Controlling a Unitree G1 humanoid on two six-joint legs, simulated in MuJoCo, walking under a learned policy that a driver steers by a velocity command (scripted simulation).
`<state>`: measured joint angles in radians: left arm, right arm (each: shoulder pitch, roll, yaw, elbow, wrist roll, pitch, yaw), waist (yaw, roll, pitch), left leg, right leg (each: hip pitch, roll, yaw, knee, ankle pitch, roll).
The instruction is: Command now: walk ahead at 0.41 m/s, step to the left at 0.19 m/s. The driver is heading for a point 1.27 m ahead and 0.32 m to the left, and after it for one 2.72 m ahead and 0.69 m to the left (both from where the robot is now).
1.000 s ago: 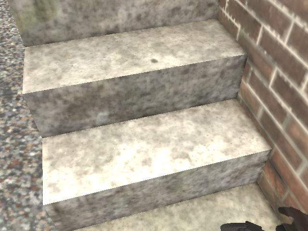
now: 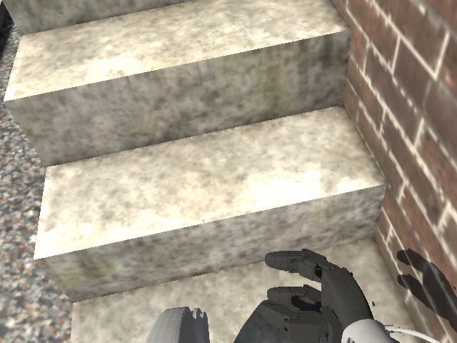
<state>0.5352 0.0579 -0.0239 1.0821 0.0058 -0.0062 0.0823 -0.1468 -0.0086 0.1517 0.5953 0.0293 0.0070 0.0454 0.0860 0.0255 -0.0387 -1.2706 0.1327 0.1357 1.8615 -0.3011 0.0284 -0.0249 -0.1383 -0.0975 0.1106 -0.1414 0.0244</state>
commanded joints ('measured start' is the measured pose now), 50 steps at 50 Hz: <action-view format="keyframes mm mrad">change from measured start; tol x64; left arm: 1 39 335 67 -3 -5 -28 -4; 25 -832 80 -105 -460 9 -36 -76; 30 66 414 78 -127 83 2 -14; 50 -27 337 102 -144 -44 33 3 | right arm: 1 -9 -60 -41 -132 -25 -19 -12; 27 735 -434 -180 487 -19 -62 -73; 50 -76 -66 -10 -189 -9 -30 3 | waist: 1 -158 -328 -210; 50 -59 -221 20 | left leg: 1 596 -153 42 -353 -258 64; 7 1148 183 -1103 -1516 -118 400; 15 494 -15 -91 -1566 93 96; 23 1254 89 -261 -1689 420 66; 28 1181 87 -112 -1214 2149 76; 30 705 -224 -272 -448 339 21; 41 63 -193 -325 556 230 19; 50 596 -29 -65 -479 -423 9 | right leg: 1 40 -222 -7 107 1991 -231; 4 183 -273 62 554 2155 -303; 6 -738 127 102 1304 102 -223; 10 -1278 171 398 2230 -148 -231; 23 -1429 76 27 1656 82 -97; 26 -504 225 -273 1168 -381 -117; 30 140 -161 1025 284 -484 -419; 50 -379 -176 8 -154 74 -185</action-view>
